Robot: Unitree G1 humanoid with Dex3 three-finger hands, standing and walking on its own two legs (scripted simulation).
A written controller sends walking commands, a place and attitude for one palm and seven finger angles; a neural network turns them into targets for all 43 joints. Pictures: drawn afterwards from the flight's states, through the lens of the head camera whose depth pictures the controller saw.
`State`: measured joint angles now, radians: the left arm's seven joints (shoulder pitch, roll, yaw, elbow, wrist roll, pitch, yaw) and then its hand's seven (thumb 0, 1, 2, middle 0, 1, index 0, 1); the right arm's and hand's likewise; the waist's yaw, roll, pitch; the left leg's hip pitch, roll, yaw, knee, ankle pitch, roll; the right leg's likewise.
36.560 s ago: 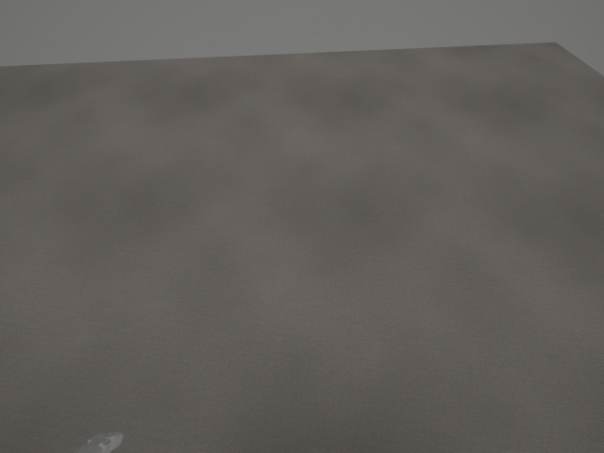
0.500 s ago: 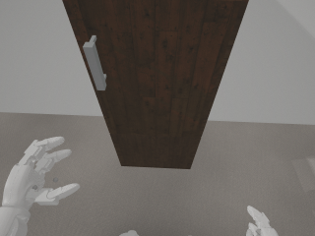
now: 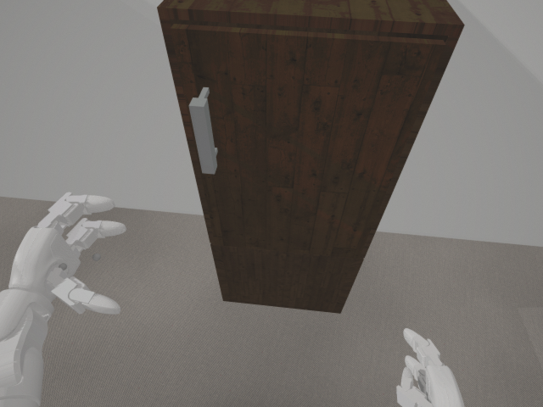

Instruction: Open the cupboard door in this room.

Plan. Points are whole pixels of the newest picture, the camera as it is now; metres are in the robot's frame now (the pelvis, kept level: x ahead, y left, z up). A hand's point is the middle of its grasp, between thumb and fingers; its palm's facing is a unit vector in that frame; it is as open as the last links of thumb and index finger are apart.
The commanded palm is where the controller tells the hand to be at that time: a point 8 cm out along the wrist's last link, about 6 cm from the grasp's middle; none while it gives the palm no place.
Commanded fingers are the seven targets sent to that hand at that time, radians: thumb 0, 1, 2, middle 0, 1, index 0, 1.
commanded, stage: raise the hand with hooked fingers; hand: left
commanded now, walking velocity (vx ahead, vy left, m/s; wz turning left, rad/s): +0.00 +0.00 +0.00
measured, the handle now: (207, 131) +0.55 +0.17 +0.10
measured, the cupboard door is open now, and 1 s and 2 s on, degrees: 0 0 0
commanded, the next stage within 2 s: move the hooked fingers beside the handle in 0.68 s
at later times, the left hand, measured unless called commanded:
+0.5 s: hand (104, 230) +0.30 +0.26 +0.12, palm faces +0.02 -1.00 -0.02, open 14.0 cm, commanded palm +0.27 +0.31 +0.13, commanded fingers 0.00 -0.50 0.30 -0.30 -1.20 -0.30 -1.20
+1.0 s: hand (116, 221) +0.32 +0.24 +0.12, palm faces +0.03 -1.00 -0.02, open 14.0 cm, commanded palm +0.30 +0.29 +0.12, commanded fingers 0.00 -0.50 0.30 -0.30 -1.20 -0.30 -1.20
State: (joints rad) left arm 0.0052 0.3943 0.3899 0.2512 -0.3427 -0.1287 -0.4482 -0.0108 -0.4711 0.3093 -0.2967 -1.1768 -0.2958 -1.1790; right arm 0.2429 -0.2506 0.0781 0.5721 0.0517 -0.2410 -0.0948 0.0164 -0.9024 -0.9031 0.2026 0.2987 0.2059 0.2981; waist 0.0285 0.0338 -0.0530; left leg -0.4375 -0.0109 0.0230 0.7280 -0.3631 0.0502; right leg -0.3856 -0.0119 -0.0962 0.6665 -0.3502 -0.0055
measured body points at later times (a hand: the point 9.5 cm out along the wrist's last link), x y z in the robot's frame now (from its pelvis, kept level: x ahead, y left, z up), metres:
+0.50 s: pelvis +0.00 -0.01 +0.01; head +0.02 -0.01 +0.46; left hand +0.30 +0.31 +0.12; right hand +0.15 -0.26 -0.07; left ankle +0.01 +0.08 -0.72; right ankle -0.01 -0.12 -0.72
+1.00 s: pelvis -0.01 -0.03 +0.01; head +0.01 -0.03 +0.46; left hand +0.31 +0.30 +0.13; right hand +0.15 -0.28 -0.08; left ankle +0.01 +0.08 -0.72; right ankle -0.01 -0.12 -0.72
